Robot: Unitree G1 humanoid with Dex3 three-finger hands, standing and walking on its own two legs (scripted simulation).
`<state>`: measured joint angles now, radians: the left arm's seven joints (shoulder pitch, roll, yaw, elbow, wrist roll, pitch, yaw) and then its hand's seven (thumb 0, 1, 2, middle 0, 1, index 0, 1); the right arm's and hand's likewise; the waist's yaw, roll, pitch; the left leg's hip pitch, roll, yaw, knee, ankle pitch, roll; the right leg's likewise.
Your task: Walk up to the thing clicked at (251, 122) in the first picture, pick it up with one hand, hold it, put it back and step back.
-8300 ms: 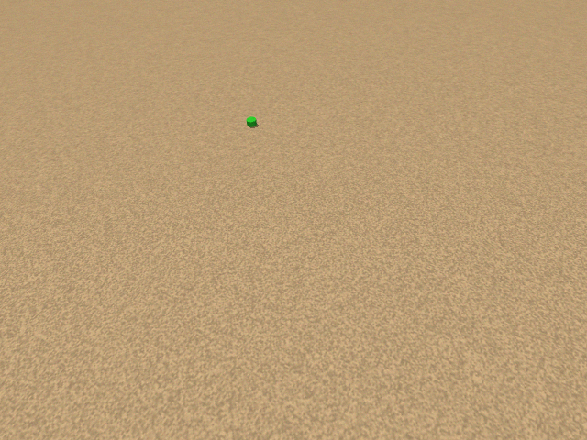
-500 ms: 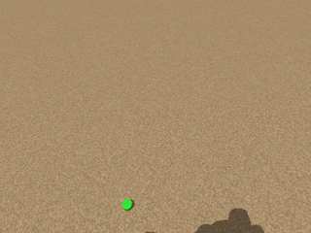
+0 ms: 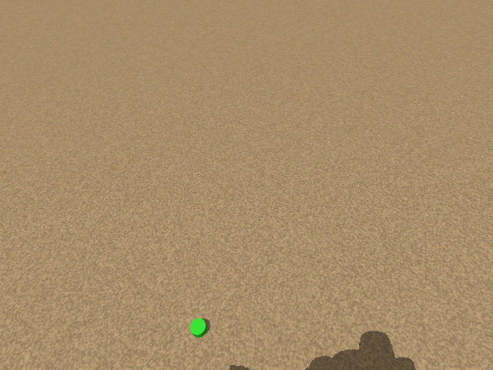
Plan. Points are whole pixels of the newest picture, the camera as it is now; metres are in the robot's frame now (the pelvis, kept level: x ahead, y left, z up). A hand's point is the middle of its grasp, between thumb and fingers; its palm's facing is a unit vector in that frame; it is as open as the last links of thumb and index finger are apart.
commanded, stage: stand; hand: left
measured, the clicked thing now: (198, 327) +0.42 +0.27 -0.76
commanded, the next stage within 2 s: none
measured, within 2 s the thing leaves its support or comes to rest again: neither
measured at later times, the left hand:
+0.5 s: hand out of the picture +0.07 +0.26 -0.15, palm faces -0.01 -0.94 -0.34, open 7.4 cm
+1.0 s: hand out of the picture +0.06 +0.26 -0.16, palm faces -0.03 -0.94 -0.34, open 7.4 cm
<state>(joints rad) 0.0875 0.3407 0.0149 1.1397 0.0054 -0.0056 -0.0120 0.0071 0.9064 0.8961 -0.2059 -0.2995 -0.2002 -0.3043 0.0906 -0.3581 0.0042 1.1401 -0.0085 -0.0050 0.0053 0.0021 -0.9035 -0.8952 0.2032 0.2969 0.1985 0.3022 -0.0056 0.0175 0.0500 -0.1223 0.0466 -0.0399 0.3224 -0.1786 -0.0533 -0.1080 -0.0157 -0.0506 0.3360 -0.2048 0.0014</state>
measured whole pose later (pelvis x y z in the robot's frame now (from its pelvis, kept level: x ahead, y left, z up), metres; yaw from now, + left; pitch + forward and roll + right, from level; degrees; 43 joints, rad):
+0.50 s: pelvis +0.00 +0.00 +0.00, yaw +0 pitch -2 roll +0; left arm 0.10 0.34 0.01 1.14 0.01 0.00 -0.01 0.01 0.91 0.90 -0.21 -0.30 -0.20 -0.30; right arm 0.10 -0.36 0.01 1.13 -0.01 -0.01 0.00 0.00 -0.90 -0.90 0.20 0.30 0.20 0.30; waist 0.00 0.01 0.05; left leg -0.11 0.04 -0.03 0.31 -0.17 -0.05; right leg -0.10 -0.02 -0.04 0.33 -0.20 0.01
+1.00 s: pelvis -0.01 +0.00 +0.00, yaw -1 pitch -2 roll +0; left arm 0.12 0.35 0.01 1.13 0.01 0.00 -0.01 0.01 0.91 0.90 -0.21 -0.30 -0.20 -0.30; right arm 0.12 -0.36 0.00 1.14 -0.01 0.00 0.01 0.00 -0.90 -0.90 0.20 0.30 0.20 0.30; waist 0.00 0.01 0.05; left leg -0.12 0.04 -0.03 0.32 -0.17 -0.05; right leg -0.11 -0.02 -0.04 0.33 -0.19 0.01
